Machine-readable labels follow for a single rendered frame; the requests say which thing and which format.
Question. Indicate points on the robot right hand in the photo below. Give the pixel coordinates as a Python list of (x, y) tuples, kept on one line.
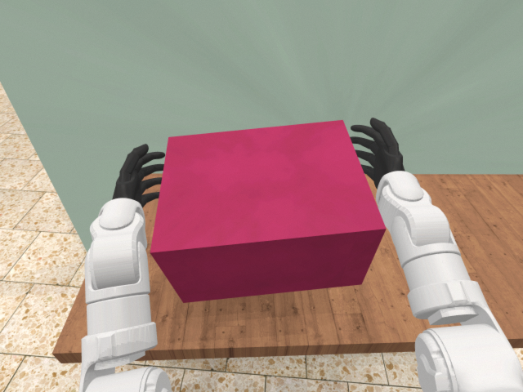
[(386, 156)]

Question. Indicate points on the robot left hand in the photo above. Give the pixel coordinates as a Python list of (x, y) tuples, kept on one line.
[(130, 183)]

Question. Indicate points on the robot left forearm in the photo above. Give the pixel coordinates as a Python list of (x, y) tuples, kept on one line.
[(117, 284)]

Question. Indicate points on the robot left upper arm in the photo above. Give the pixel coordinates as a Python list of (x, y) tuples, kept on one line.
[(145, 379)]

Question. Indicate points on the robot right upper arm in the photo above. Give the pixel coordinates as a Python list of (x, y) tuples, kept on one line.
[(467, 358)]

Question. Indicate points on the table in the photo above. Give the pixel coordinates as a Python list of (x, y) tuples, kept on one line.
[(485, 215)]

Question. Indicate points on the carton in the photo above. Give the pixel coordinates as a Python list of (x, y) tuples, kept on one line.
[(263, 211)]

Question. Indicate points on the robot right forearm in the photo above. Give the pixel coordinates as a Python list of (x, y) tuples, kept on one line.
[(440, 287)]

